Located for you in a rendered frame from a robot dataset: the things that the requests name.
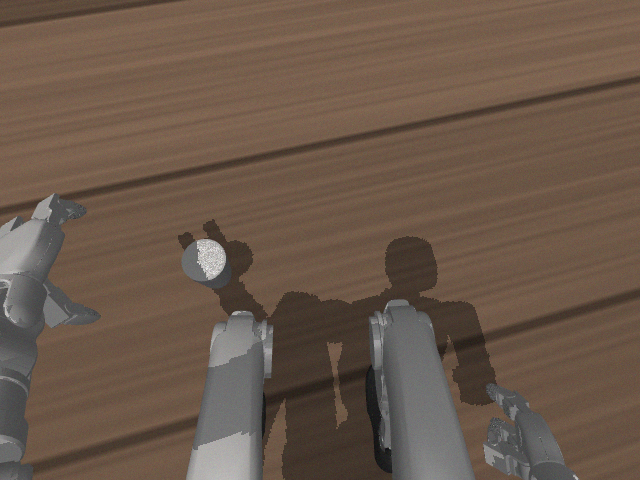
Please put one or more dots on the left robot arm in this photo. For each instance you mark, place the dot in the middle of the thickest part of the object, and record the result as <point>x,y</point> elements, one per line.
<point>21,321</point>

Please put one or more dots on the left robot hand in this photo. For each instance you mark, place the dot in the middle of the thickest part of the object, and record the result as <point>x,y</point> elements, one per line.
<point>30,249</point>

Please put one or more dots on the right robot arm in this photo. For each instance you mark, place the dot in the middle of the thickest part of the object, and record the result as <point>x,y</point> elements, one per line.
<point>551,471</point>

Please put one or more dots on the cup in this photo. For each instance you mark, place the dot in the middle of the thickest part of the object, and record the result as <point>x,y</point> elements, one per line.
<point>205,261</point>

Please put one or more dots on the right robot foot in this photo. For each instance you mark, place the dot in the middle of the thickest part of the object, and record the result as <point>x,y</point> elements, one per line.
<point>383,455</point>

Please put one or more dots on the right robot hand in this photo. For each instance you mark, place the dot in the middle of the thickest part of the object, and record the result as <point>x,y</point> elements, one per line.
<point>529,443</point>

